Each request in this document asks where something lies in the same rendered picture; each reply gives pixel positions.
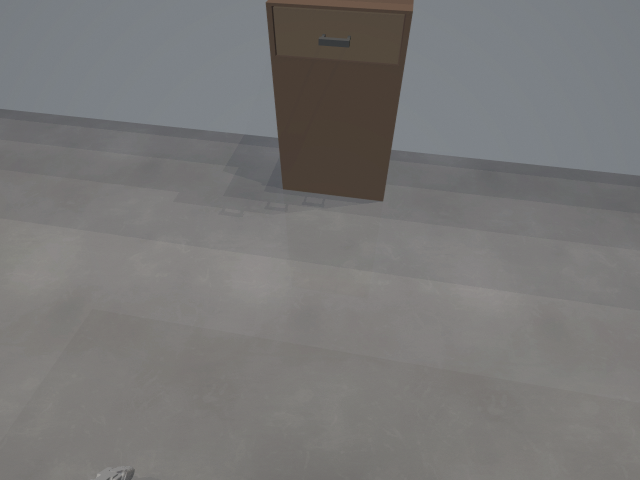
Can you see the cabinet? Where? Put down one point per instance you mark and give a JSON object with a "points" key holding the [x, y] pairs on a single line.
{"points": [[336, 118]]}

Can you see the handle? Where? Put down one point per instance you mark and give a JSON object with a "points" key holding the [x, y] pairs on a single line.
{"points": [[336, 42]]}

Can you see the drawer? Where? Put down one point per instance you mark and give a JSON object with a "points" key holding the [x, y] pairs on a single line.
{"points": [[375, 37]]}

